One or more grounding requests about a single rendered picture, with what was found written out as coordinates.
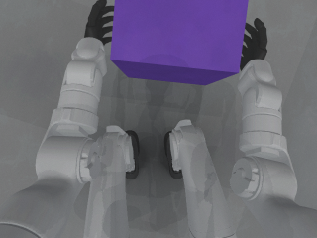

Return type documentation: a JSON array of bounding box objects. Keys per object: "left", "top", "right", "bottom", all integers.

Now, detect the carton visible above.
[{"left": 110, "top": 0, "right": 249, "bottom": 86}]

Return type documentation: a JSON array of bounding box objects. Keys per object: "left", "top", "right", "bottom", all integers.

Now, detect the robot right foot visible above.
[{"left": 164, "top": 131, "right": 183, "bottom": 179}]

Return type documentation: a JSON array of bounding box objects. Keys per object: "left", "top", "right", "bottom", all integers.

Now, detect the robot right hand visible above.
[{"left": 240, "top": 18, "right": 267, "bottom": 71}]

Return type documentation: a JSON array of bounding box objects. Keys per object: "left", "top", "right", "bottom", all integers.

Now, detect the left robot forearm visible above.
[{"left": 35, "top": 37, "right": 107, "bottom": 175}]

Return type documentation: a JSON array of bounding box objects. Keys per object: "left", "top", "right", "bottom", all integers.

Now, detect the robot right upper arm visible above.
[{"left": 229, "top": 155, "right": 317, "bottom": 238}]

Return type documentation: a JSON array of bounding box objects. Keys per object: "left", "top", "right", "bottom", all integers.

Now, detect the robot left shin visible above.
[{"left": 96, "top": 125, "right": 135, "bottom": 172}]

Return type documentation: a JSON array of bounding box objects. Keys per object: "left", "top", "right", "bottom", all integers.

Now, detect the right robot forearm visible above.
[{"left": 237, "top": 59, "right": 297, "bottom": 183}]

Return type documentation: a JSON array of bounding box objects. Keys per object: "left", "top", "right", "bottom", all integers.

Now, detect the robot left upper arm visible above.
[{"left": 0, "top": 136, "right": 101, "bottom": 238}]

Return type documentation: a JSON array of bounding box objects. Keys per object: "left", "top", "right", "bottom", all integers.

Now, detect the robot left hand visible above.
[{"left": 84, "top": 0, "right": 115, "bottom": 46}]

